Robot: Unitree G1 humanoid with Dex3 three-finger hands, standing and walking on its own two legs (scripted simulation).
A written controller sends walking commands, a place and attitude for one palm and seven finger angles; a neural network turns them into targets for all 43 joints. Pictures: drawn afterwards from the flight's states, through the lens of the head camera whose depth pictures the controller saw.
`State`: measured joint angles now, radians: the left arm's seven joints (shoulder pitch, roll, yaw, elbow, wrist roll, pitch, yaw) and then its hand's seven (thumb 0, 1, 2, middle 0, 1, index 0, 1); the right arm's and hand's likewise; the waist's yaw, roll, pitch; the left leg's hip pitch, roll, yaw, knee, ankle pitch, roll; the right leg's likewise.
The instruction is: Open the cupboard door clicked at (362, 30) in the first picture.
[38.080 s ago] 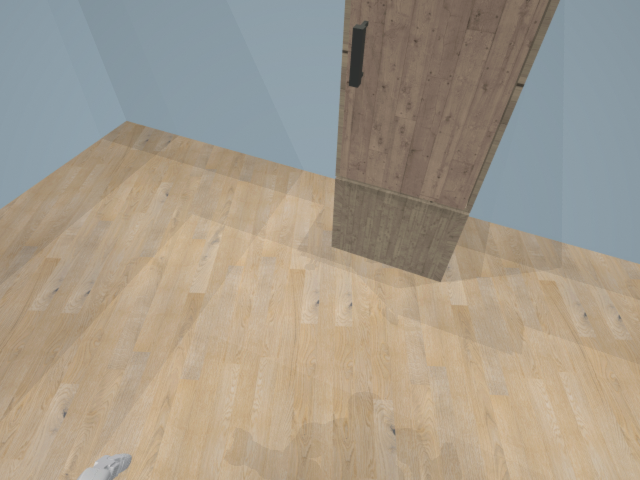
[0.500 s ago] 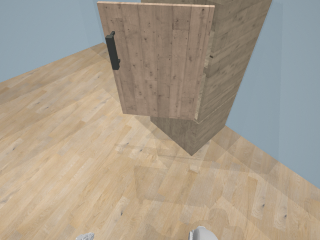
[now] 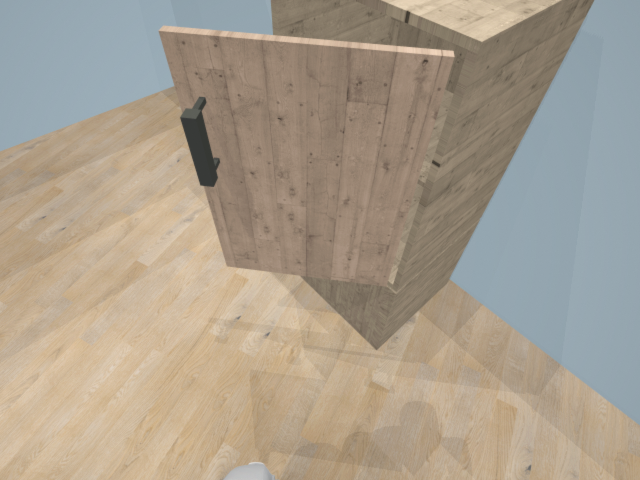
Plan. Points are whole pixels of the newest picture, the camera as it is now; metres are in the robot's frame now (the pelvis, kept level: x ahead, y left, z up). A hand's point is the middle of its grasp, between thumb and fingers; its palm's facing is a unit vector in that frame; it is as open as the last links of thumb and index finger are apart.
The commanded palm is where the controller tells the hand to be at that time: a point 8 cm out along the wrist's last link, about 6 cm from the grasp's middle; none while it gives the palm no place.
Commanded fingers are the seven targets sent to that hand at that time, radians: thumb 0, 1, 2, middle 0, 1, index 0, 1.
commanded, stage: come to a stop and stand still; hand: left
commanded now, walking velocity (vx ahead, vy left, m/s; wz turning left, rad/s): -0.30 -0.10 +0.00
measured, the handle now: (204, 142) +0.61 +0.25 +0.05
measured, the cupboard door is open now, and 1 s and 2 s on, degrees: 40 40 40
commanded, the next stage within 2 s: look again from close up in 1.36 s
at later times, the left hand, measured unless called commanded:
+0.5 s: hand out of the picture +0.08 +0.21 -0.17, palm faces +0.00 -0.96 -0.26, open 7.3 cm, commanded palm none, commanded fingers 0.00 0.90 0.90 -0.20 -0.30 -0.20 -0.30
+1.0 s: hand out of the picture +0.01 +0.18 -0.19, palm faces +0.04 -0.98 -0.20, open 7.3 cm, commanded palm none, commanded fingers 0.00 0.90 0.90 -0.20 -0.30 -0.20 -0.30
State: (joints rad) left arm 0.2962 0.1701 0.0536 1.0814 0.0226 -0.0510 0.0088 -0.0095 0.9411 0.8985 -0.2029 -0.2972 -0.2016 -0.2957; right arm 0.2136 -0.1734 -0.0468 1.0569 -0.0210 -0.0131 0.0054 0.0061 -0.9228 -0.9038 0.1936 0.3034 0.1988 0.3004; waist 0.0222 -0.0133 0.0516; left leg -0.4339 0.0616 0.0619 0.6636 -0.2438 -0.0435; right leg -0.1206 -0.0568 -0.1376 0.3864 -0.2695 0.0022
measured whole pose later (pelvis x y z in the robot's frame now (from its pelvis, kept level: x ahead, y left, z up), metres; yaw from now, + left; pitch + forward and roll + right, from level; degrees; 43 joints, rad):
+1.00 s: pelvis +0.01 +0.00 -0.01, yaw -2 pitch +0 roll +1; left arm 0.26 0.17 0.03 1.11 0.01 0.03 0.04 0.01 0.92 0.90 -0.20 -0.30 -0.20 -0.30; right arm 0.20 -0.15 -0.03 1.08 -0.02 0.02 -0.03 0.00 -0.91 -0.90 0.20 0.30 0.20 0.30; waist 0.03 -0.04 0.06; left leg -0.21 -0.01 0.08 0.50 -0.29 0.03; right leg -0.15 -0.07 -0.06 0.51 -0.35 0.03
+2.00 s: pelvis +0.00 -0.01 -0.01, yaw -3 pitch -1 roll +1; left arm 0.27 0.16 -0.02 1.09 0.01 -0.01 0.03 0.00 0.91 0.90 -0.20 -0.30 -0.20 -0.30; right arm 0.25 -0.18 0.01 1.09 -0.02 -0.01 -0.02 0.01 -0.91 -0.90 0.20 0.30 0.20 0.30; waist 0.00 0.01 0.05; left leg -0.20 0.01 0.11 0.46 -0.25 0.02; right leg -0.17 -0.05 -0.03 0.51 -0.32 0.01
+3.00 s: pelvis +0.04 +0.08 -0.03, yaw -2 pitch +1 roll +2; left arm 0.26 0.24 0.07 1.00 0.03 0.06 0.04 0.01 0.91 0.90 -0.21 -0.30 -0.20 -0.30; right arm 0.16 -0.18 -0.03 0.93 -0.02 0.01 0.00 0.00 -0.91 -0.90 0.19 0.30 0.20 0.30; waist 0.04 -0.09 0.07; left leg -0.37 0.01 0.10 0.65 -0.29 0.01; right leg -0.38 -0.12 0.00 1.00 -0.59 0.02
